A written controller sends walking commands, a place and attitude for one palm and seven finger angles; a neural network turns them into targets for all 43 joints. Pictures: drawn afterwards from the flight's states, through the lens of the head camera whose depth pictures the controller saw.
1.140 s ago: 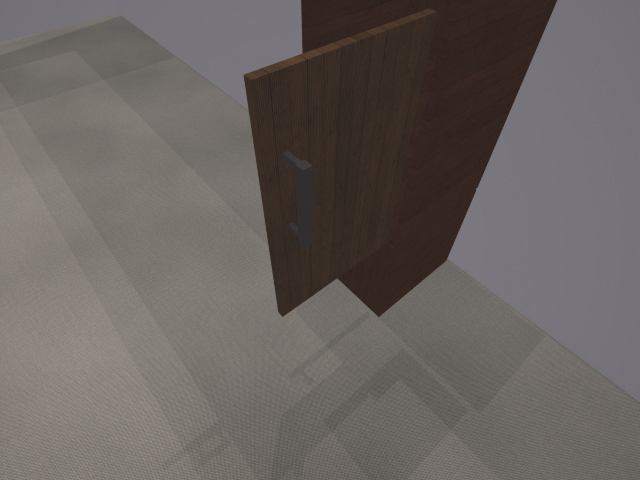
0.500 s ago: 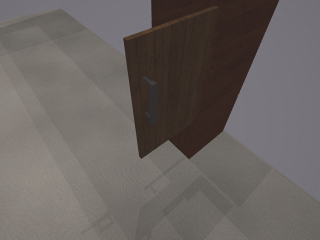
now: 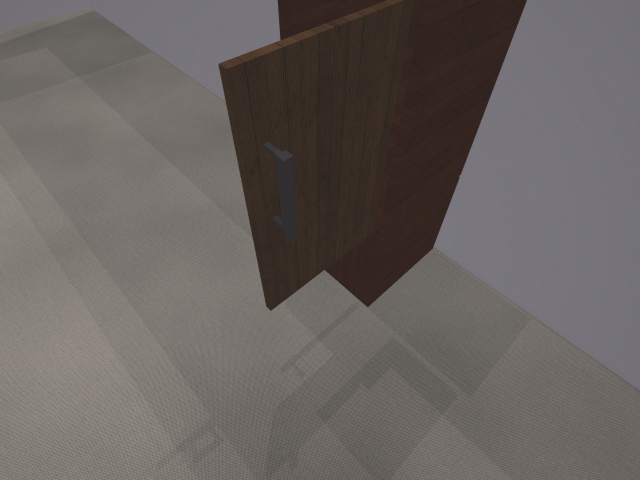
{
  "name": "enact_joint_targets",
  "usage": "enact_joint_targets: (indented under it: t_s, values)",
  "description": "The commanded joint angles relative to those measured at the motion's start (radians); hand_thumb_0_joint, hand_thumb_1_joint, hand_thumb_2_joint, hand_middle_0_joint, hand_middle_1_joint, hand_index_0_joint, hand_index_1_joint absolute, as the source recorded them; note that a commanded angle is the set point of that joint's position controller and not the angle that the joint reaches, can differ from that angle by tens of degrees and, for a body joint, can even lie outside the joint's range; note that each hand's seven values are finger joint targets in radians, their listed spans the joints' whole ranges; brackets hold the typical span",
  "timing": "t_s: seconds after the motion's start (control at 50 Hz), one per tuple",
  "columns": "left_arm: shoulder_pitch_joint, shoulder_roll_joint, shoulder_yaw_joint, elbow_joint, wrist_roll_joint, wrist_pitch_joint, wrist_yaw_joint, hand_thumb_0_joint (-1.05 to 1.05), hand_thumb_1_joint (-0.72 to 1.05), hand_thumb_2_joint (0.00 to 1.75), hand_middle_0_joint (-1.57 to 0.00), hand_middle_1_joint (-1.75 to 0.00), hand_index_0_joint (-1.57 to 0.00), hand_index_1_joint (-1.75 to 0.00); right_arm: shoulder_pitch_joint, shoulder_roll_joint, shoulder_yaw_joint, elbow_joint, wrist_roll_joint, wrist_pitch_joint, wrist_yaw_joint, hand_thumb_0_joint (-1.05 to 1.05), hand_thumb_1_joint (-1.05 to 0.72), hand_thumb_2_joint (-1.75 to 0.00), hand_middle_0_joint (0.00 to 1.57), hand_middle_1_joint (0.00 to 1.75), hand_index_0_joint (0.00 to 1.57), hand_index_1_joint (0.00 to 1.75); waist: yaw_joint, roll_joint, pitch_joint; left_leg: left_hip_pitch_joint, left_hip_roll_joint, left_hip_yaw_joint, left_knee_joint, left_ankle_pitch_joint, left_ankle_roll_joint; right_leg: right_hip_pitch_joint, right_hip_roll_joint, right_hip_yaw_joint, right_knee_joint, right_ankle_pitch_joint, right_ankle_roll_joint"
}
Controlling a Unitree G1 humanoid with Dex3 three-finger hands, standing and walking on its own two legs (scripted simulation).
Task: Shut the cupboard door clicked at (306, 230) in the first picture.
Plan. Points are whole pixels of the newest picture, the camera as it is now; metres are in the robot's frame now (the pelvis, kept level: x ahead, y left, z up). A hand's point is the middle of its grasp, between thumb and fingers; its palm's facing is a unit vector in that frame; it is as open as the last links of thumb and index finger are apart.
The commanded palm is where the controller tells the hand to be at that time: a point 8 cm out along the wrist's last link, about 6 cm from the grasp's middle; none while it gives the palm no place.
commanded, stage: walk to a spot facing it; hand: left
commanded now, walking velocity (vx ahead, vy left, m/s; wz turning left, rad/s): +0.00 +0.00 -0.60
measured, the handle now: (280, 193) +0.53 +0.11 +0.03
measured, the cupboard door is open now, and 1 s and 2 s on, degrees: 89 89 89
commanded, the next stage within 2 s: none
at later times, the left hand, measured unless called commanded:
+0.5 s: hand out of the picture +0.08 +0.13 -0.16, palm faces -0.18 -0.95 -0.27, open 7.4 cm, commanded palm none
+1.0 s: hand (247, 422) +0.23 +0.13 -0.17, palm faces -0.44 -0.87 -0.23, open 7.4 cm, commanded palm none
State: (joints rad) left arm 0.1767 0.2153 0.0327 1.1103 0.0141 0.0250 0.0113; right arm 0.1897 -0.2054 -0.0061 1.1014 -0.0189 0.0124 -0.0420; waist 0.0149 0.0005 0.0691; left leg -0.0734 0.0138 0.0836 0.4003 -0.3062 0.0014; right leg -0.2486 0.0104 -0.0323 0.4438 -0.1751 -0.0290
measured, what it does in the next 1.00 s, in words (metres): steps on the spot, turning right: left foot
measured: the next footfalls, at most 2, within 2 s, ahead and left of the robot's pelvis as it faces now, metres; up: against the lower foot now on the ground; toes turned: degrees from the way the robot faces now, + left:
left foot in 0.82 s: +0.12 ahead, +0.07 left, +0.00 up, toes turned -29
right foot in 1.20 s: +0.01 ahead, -0.18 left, +0.00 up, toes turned -45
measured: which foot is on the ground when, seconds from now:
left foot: down 0.00-0.24, up 0.26-0.80, down 0.82-1.00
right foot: down 0.00-0.82, up 0.84-1.00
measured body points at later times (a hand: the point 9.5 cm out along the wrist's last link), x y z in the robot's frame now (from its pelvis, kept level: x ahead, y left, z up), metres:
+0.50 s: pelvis +0.00 -0.06 +0.00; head +0.07 -0.10 +0.45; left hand +0.09 +0.18 -0.14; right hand +0.06 -0.34 -0.15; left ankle +0.01 +0.12 -0.65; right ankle +0.00 -0.12 -0.74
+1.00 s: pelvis +0.05 -0.03 +0.00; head +0.12 -0.03 +0.45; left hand +0.25 +0.18 -0.15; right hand +0.01 -0.29 -0.12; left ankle +0.09 +0.09 -0.74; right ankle -0.03 -0.14 -0.65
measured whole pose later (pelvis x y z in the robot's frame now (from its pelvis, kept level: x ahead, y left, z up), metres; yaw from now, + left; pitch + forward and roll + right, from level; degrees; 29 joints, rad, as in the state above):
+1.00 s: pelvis +0.05 -0.03 +0.00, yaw -31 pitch +2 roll -2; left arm 0.18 0.29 0.10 0.89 0.02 0.05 -0.02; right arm 0.16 -0.18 -0.01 0.88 -0.03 0.01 -0.05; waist 0.05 -0.04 0.11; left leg -0.21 0.06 0.02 0.46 -0.29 0.00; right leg -0.53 0.04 0.03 1.12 -0.45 0.07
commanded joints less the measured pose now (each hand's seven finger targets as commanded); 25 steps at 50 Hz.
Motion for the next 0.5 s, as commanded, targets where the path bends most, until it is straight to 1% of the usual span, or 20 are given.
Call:
enact_joint_targets:
  t_s: [0.0, 0.02, 0.04, 0.06, 0.08, 0.1, 0.12, 0.14, 0.16, 0.18, 0.2, 0.22, 0.24, 0.26, 0.28, 0.32, 0.34, 0.38, 0.44, 0.48]
  values:
    - [-0.018, 0.124, 0.048, -0.109, 0.01, 0.013, -0.006, 0.0, 0.9, 0.9, -0.2, -0.3, -0.2, -0.3, 0.092, -0.164, -0.056, -0.063, -0.009, 0.005, -0.018, 0.0, -0.9, -0.9, 0.2, 0.3, 0.2, 0.3, -0.032, 0.063, -0.005, -0.052, 0.211, -0.112, -0.068, 0.146, 0.055, -0.088, -0.059, 0.085, 0.12, 0.159, -0.011]
    - [-0.026, 0.111, 0.051, -0.126, 0.01, 0.018, -0.011, 0.0, 0.9, 0.9, -0.2, -0.3, -0.2, -0.3, 0.087, -0.178, -0.062, -0.072, -0.011, 0.003, -0.02, 0.0, -0.9, -0.9, 0.2, 0.3, 0.2, 0.3, -0.031, 0.122, 0.013, -0.067, 0.266, -0.151, -0.097, 0.168, 0.087, -0.125, -0.03, 0.062, 0.217, 0.052, -0.003]
    - [-0.03, 0.1, 0.056, -0.142, 0.01, 0.024, -0.014, 0.0, 0.9, 0.9, -0.2, -0.3, -0.2, -0.3, 0.077, -0.185, -0.066, -0.084, -0.013, -0.001, -0.02, 0.0, -0.9, -0.9, 0.2, 0.3, 0.2, 0.3, -0.028, 0.175, 0.025, -0.081, 0.334, -0.192, -0.129, 0.224, 0.139, -0.162, -0.009, 0.042, 0.366, -0.17, 0.008]
    - [-0.037, 0.092, 0.064, -0.158, 0.011, 0.031, -0.015, 0.0, 0.9, 0.9, -0.2, -0.3, -0.2, -0.3, 0.071, -0.181, -0.066, -0.093, -0.017, -0.005, -0.021, 0.0, -0.9, -0.9, 0.2, 0.3, 0.2, 0.3, -0.027, 0.194, 0.033, -0.079, 0.373, -0.212, -0.139, 0.318, 0.181, -0.207, -0.01, 0.05, 0.489, -0.291, 0.016]
    - [-0.034, 0.09, 0.071, -0.17, 0.011, 0.033, -0.018, 0.0, 0.9, 0.9, -0.2, -0.3, -0.2, -0.3, 0.059, -0.176, -0.065, -0.104, -0.019, -0.009, -0.023, 0.0, -0.9, -0.9, 0.2, 0.3, 0.2, 0.3, -0.017, 0.177, 0.036, -0.074, 0.383, -0.196, -0.121, 0.391, 0.196, -0.229, -0.024, 0.072, 0.536, -0.314, 0.019]
    - [-0.029, 0.083, 0.071, -0.178, 0.009, 0.029, -0.022, 0.0, 0.9, 0.9, -0.2, -0.3, -0.2, -0.3, 0.037, -0.176, -0.068, -0.119, -0.02, -0.013, -0.024, 0.0, -0.9, -0.9, 0.2, 0.3, 0.2, 0.3, -0.006, 0.169, 0.031, -0.051, 0.378, -0.162, -0.079, 0.472, 0.19, -0.231, -0.042, 0.076, 0.506, -0.322, 0.018]
    - [-0.019, 0.072, 0.07, -0.183, 0.008, 0.023, -0.026, 0.0, 0.9, 0.9, -0.2, -0.3, -0.2, -0.3, 0.021, -0.18, -0.072, -0.13, -0.023, -0.014, -0.022, 0.0, -0.9, -0.9, 0.2, 0.3, 0.2, 0.3, -0.001, 0.164, 0.02, -0.033, 0.36, -0.115, -0.033, 0.535, 0.169, -0.197, -0.048, 0.054, 0.434, -0.323, 0.016]
    - [0.011, 0.066, 0.068, -0.179, 0.008, 0.017, -0.029, 0.0, 0.9, 0.9, -0.2, -0.3, -0.2, -0.3, 0.01, -0.187, -0.075, -0.138, -0.022, -0.013, -0.02, 0.0, -0.9, -0.9, 0.2, 0.3, 0.2, 0.3, 0.01, 0.135, -0.005, -0.021, 0.343, -0.078, 0.021, 0.562, 0.141, -0.143, -0.044, 0.023, 0.352, -0.285, 0.014]
    - [0.05, 0.067, 0.071, -0.171, 0.006, 0.012, -0.031, 0.0, 0.9, 0.9, -0.2, -0.3, -0.2, -0.3, 0.003, -0.196, -0.079, -0.14, -0.02, -0.011, -0.019, 0.0, -0.9, -0.9, 0.2, 0.3, 0.2, 0.3, 0.026, 0.125, -0.025, -0.032, 0.313, -0.044, 0.087, 0.552, 0.107, -0.067, -0.032, 0.0, 0.249, -0.206, 0.016]
    - [0.126, 0.086, 0.081, -0.153, 0.009, 0.002, -0.031, 0.0, 0.9, 0.9, -0.2, -0.3, -0.2, -0.3, -0.001, -0.197, -0.083, -0.145, -0.011, -0.008, -0.016, 0.0, -0.9, -0.9, 0.2, 0.3, 0.2, 0.3, 0.061, 0.075, -0.065, -0.065, 0.261, 0.009, 0.229, 0.491, 0.06, 0.052, -0.026, -0.001, 0.091, -0.037, 0.012]
    - [0.203, 0.182, 0.1, -0.136, 0.019, -0.016, -0.019, 0.0, 0.9, 0.9, -0.2, -0.3, -0.2, -0.3, 0.013, -0.154, -0.082, -0.169, 0.007, -0.002, -0.009, 0.0, -0.9, -0.9, 0.2, 0.3, 0.2, 0.3, 0.082, -0.215, -0.115, -0.23, 0.126, 0.079, 0.482, 0.17, -0.011, 0.198, -0.186, 0.27, -0.087, 0.305, -0.048]
    - [0.229, 0.262, 0.112, -0.133, 0.009, -0.016, -0.003, 0.0, 0.9, 0.9, -0.2, -0.3, -0.2, -0.3, -0.014, -0.104, -0.073, -0.204, 0.014, 0.002, -0.003, 0.0, -0.9, -0.9, 0.2, 0.3, 0.2, 0.3, 0.085, -0.388, -0.101, -0.414, -0.01, 0.027, 0.716, -0.343, -0.047, 0.222, -0.375, 0.569, -0.122, 0.64, -0.158]
    - [0.219, 0.239, 0.109, -0.143, 0.0, -0.014, 0.011, 0.0, 0.9, 0.9, -0.2, -0.3, -0.2, -0.3, -0.017, -0.121, -0.072, -0.21, 0.01, 0.02, -0.005, 0.0, -0.9, -0.9, 0.2, 0.3, 0.2, 0.3, 0.07, -0.302, -0.092, -0.433, 0.035, -0.101, 0.788, -0.332, -0.039, 0.18, -0.386, 0.545, -0.125, 0.538, -0.208]
    - [0.153, 0.215, 0.104, -0.167, 0.004, -0.006, 0.016, 0.0, 0.9, 0.9, -0.2, -0.3, -0.2, -0.3, -0.04, -0.104, -0.074, -0.2, 0.011, 0.025, 0.001, 0.0, -0.9, -0.9, 0.2, 0.3, 0.2, 0.3, 0.05, -0.206, -0.029, -0.468, 0.058, -0.116, 0.82, -0.281, -0.037, 0.087, -0.344, 0.523, -0.153, 0.226, -0.222]
    - [0.085, 0.192, 0.101, -0.19, 0.009, -0.002, 0.018, 0.0, 0.9, 0.9, -0.2, -0.3, -0.2, -0.3, -0.067, -0.105, -0.075, -0.197, 0.007, 0.024, 0.005, 0.0, -0.9, -0.9, 0.2, 0.3, 0.2, 0.3, 0.031, -0.194, 0.0, -0.481, 0.068, -0.121, 0.828, -0.209, -0.043, 0.029, -0.298, 0.538, -0.166, 0.085, -0.21]
    - [0.055, 0.169, 0.093, -0.215, 0.009, -0.013, 0.016, 0.0, 0.9, 0.9, -0.2, -0.3, -0.2, -0.3, -0.064, -0.097, -0.073, -0.198, 0.002, 0.025, 0.014, 0.0, -0.9, -0.9, 0.2, 0.3, 0.2, 0.3, 0.005, -0.087, -0.024, -0.448, 0.066, -0.121, 0.793, -0.112, -0.053, -0.005, -0.255, 0.46, -0.166, 0.076, -0.178]
    - [0.064, 0.171, 0.093, -0.212, 0.01, -0.018, 0.016, 0.0, 0.9, 0.9, -0.2, -0.3, -0.2, -0.3, -0.057, -0.085, -0.073, -0.194, 0.004, 0.023, 0.019, 0.0, -0.9, -0.9, 0.2, 0.3, 0.2, 0.3, 0.002, -0.042, -0.069, -0.429, 0.056, -0.113, 0.762, -0.086, -0.058, 0.027, -0.232, 0.441, -0.148, 0.108, -0.166]
    - [0.094, 0.181, 0.091, -0.211, 0.01, -0.022, 0.013, 0.0, 0.9, 0.9, -0.2, -0.3, -0.2, -0.3, -0.054, -0.074, -0.071, -0.198, 0.004, 0.023, 0.019, 0.0, -0.9, -0.9, 0.2, 0.3, 0.2, 0.3, 0.006, -0.028, -0.114, -0.433, 0.039, -0.103, 0.703, -0.061, -0.064, 0.094, -0.202, 0.412, -0.129, 0.161, -0.152]
    - [0.129, 0.175, 0.091, -0.205, 0.011, -0.021, 0.009, 0.0, 0.9, 0.9, -0.2, -0.3, -0.2, -0.3, -0.085, -0.085, -0.075, -0.215, 0.007, 0.019, 0.014, 0.0, -0.9, -0.9, 0.2, 0.3, 0.2, 0.3, 0.026, -0.123, -0.131, -0.476, 0.027, -0.112, 0.662, -0.045, -0.071, 0.181, -0.176, 0.42, -0.116, 0.235, -0.122]
    - [0.147, 0.17, 0.093, -0.206, 0.009, -0.019, 0.009, 0.0, 0.9, 0.9, -0.2, -0.3, -0.2, -0.3, -0.114, -0.097, -0.077, -0.228, 0.007, 0.018, 0.007, 0.0, -0.9, -0.9, 0.2, 0.3, 0.2, 0.3, 0.034, -0.145, -0.122, -0.509, 0.022, -0.124, 0.645, -0.054, -0.076, 0.221, -0.173, 0.438, -0.108, 0.312, -0.113]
